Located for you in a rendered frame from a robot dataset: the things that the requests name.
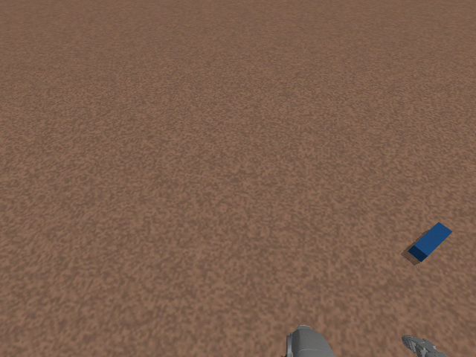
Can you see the right robot hand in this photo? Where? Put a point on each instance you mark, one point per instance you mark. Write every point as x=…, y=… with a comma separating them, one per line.
x=421, y=347

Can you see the carton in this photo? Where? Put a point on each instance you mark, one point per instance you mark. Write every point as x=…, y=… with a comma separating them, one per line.
x=423, y=247

